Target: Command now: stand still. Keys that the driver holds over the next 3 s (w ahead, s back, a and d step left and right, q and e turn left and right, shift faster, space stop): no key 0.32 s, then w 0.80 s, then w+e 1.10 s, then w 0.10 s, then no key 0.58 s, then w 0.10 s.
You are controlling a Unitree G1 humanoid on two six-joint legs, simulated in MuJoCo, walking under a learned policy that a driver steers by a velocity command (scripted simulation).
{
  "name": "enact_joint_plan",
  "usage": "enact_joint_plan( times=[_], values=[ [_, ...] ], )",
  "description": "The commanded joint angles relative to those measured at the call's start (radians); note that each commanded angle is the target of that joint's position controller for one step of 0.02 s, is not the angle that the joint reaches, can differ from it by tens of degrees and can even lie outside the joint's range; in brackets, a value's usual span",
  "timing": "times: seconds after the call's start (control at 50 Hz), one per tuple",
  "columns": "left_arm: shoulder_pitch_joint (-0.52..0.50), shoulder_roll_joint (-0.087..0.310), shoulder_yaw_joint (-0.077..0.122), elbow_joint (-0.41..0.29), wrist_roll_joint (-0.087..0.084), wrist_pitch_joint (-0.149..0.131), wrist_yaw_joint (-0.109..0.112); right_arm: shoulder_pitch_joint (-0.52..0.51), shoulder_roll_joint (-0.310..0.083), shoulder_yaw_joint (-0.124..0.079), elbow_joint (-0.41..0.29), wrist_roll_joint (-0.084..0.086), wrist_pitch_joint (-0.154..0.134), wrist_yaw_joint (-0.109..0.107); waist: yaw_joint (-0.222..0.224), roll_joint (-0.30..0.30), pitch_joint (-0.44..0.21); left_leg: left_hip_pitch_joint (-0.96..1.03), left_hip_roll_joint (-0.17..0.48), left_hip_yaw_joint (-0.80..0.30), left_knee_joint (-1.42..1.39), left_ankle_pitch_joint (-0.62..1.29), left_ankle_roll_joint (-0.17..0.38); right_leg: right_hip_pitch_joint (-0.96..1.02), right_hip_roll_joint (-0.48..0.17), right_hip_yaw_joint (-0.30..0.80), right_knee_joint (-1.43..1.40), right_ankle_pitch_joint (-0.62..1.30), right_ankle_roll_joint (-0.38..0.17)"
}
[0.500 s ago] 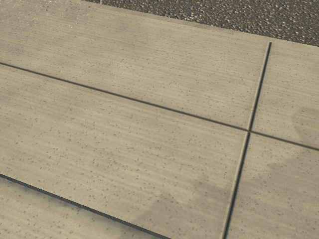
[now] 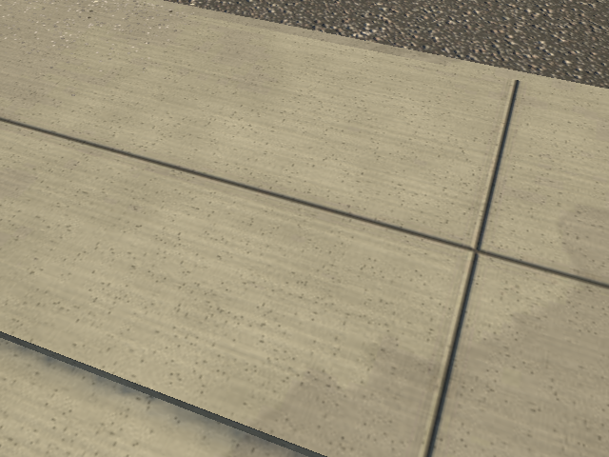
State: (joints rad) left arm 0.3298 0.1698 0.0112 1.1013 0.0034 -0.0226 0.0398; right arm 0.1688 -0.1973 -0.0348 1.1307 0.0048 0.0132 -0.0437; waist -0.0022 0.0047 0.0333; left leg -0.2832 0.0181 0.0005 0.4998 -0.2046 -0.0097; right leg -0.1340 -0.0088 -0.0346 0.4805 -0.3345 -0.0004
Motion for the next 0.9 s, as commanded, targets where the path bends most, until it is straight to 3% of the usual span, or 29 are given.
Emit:
enact_joint_plan(
  times=[0.02,0.32,0.34,0.36,0.4,0.44,0.46,0.48,0.52,0.56,0.58,0.6,0.62,0.64,0.66,0.68,0.72,0.76,0.84,0.9],
  values=[
    [0.087,0.086,0.013,-0.010,0.000,-0.004,0.002,0.021,-0.098,-0.014,-0.025,0.000,-0.006,-0.003,0.000,-0.007,0.014,0.109,0.022,-0.021,-0.053,0.148,0.041,-0.141,-0.026,0.023,-0.114,0.110,-0.016],
    [0.112,0.078,0.014,-0.014,-0.001,-0.006,0.002,0.040,-0.092,-0.013,-0.026,0.001,-0.005,-0.005,0.000,-0.008,0.017,0.110,0.021,-0.020,-0.048,0.161,0.040,-0.140,-0.025,0.023,-0.113,0.124,-0.016],
    [0.133,0.073,0.013,-0.004,-0.003,-0.004,0.003,0.057,-0.082,-0.010,-0.017,0.001,-0.004,-0.005,0.001,-0.014,-0.005,0.118,0.005,-0.003,-0.042,0.055,0.040,-0.130,-0.019,0.018,-0.122,0.022,-0.023],
    [0.139,0.089,0.020,-0.003,-0.009,-0.001,0.005,0.063,-0.085,-0.013,-0.014,0.006,-0.003,-0.006,0.002,-0.032,0.012,0.092,-0.024,0.027,-0.011,-0.116,0.042,-0.146,-0.020,0.030,-0.132,-0.134,-0.043],
    [0.136,0.137,0.037,-0.024,-0.020,-0.001,0.012,0.034,-0.091,-0.019,-0.031,0.010,-0.014,-0.003,0.019,-0.088,0.095,-0.057,-0.056,0.063,0.077,-0.352,0.051,-0.172,-0.091,0.143,-0.193,-0.431,-0.111],
    [0.165,0.204,0.062,-0.030,-0.032,-0.020,0.010,-0.029,-0.055,-0.012,-0.071,0.017,-0.050,0.015,0.045,-0.193,0.165,-0.211,-0.034,0.080,0.270,-0.232,0.060,-0.127,-0.278,0.384,-0.313,-0.533,-0.211],
    [0.158,0.206,0.066,-0.035,-0.031,-0.031,0.009,-0.054,-0.054,-0.011,-0.087,0.020,-0.067,0.025,0.047,-0.191,0.195,-0.273,0.010,0.046,0.331,-0.223,0.075,-0.115,-0.338,0.451,-0.334,-0.486,-0.243],
    [0.149,0.189,0.064,-0.042,-0.025,-0.042,0.005,-0.067,-0.062,-0.014,-0.101,0.025,-0.082,0.033,0.042,-0.176,0.206,-0.325,0.035,0.024,0.352,-0.266,0.089,-0.076,-0.350,0.454,-0.327,-0.397,-0.246],
    [0.106,0.177,0.064,-0.059,-0.033,-0.048,-0.005,-0.038,-0.067,-0.018,-0.107,0.038,-0.104,0.045,0.007,-0.147,0.182,-0.257,0.044,0.034,0.200,-0.275,0.108,-0.045,-0.301,0.348,-0.273,-0.247,-0.197],
    [0.063,0.181,0.064,-0.076,-0.038,-0.041,-0.013,0.138,-0.075,-0.038,-0.028,0.033,-0.108,0.048,-0.065,-0.108,0.100,0.117,-0.055,0.133,0.028,-0.075,0.088,-0.196,-0.187,0.190,-0.154,-0.103,-0.142],
    [0.032,0.179,0.060,-0.091,-0.034,-0.046,-0.015,0.262,-0.103,-0.056,0.007,0.028,-0.104,0.048,-0.120,-0.067,0.048,0.277,-0.043,0.081,0.006,-0.043,0.094,-0.273,-0.135,0.120,0.000,0.079,-0.112],
    [-0.006,0.121,0.044,-0.125,-0.026,-0.056,-0.017,0.412,-0.203,-0.084,0.025,0.025,-0.106,0.041,-0.171,0.184,-0.010,0.427,0.180,-0.280,-0.165,-0.148,0.180,-0.442,-0.016,-0.025,0.391,0.099,-0.037],
    [-0.006,0.055,0.029,-0.159,-0.035,-0.077,-0.015,0.494,-0.242,-0.079,0.032,0.013,-0.121,0.055,-0.164,0.337,-0.086,0.511,0.368,-0.722,-0.342,-0.216,0.308,-0.606,0.075,0.048,0.671,-0.207,-0.026],
    [-0.024,0.099,0.041,-0.164,-0.057,-0.091,-0.021,0.379,-0.173,-0.051,0.008,0.005,-0.136,0.053,-0.099,0.182,-0.014,0.447,0.391,-0.697,-0.329,-0.276,0.301,-0.697,-0.004,0.140,0.828,-0.173,-0.057],
    [-0.043,0.116,0.044,-0.168,-0.062,-0.100,-0.031,0.282,-0.125,-0.035,-0.028,0.008,-0.142,0.055,-0.067,0.108,0.038,0.380,0.349,-0.554,-0.325,-0.260,0.260,-0.720,-0.054,0.141,0.847,-0.060,-0.087],
    [-0.047,0.120,0.050,-0.162,-0.052,-0.104,-0.032,0.214,-0.113,-0.025,-0.051,0.005,-0.141,0.061,-0.038,0.056,0.055,0.327,0.302,-0.429,-0.341,-0.188,0.226,-0.703,-0.094,0.120,0.806,0.038,-0.099],
    [-0.054,0.145,0.069,-0.158,-0.034,-0.097,-0.036,0.202,-0.079,-0.009,-0.059,-0.002,-0.130,0.064,-0.015,0.058,0.062,0.268,0.220,-0.240,-0.359,0.020,0.179,-0.627,-0.132,0.090,0.705,0.133,-0.094],
    [-0.065,0.113,0.068,-0.158,-0.032,-0.081,-0.045,0.264,-0.086,-0.005,-0.045,-0.005,-0.120,0.052,-0.014,0.065,0.056,0.264,0.192,-0.153,-0.361,0.191,0.181,-0.619,-0.132,0.050,0.661,0.166,-0.068],
    [-0.245,0.076,0.050,-0.231,-0.025,-0.070,-0.049,0.293,-0.129,-0.007,-0.060,-0.011,-0.107,0.028,-0.037,0.051,0.087,0.238,0.187,-0.086,-0.390,0.278,0.200,-0.655,-0.119,0.014,0.438,0.269,-0.018],
    [-0.360,0.075,0.037,-0.270,-0.028,-0.073,-0.062,0.334,-0.141,-0.009,-0.066,-0.007,-0.098,0.020,-0.064,0.061,0.112,0.249,0.199,-0.061,-0.405,0.269,0.198,-0.636,-0.095,-0.011,0.293,0.332,-0.022]
  ],
)
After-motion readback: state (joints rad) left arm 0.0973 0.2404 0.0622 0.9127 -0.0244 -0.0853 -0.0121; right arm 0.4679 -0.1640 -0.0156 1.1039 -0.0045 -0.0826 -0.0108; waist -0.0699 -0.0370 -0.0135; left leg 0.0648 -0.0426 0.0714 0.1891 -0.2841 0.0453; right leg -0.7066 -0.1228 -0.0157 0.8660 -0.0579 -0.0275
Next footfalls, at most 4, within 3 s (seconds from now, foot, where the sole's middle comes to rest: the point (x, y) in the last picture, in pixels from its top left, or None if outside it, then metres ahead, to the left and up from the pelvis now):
1.02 right None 0.48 -0.11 -0.73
1.52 left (265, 390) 0.64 0.12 -0.73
2.04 right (408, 308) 0.85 -0.23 -0.73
2.52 left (409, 205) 1.21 -0.27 -0.73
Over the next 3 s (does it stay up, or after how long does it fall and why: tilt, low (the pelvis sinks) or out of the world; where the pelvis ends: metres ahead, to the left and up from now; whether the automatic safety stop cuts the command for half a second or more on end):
stays up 1.06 -0.30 0.03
